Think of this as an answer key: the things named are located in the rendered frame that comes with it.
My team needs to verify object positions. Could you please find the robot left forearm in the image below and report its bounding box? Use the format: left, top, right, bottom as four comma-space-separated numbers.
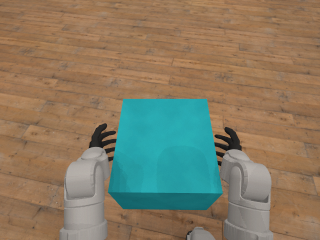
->
59, 147, 111, 240

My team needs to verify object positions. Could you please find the carton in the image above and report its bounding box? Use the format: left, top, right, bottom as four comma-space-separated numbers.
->
108, 99, 223, 210

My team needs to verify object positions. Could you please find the robot right shin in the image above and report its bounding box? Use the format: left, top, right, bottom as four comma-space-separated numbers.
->
193, 227, 204, 231

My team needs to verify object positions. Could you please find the robot right thigh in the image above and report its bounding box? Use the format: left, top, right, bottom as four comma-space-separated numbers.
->
187, 229, 215, 240

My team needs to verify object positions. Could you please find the right robot hand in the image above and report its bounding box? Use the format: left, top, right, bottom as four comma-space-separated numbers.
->
214, 127, 242, 166

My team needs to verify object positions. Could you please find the robot right forearm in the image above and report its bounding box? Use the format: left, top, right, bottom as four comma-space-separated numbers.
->
219, 149, 274, 240

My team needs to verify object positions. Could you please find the left robot hand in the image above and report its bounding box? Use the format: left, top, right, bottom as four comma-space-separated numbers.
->
89, 123, 117, 162

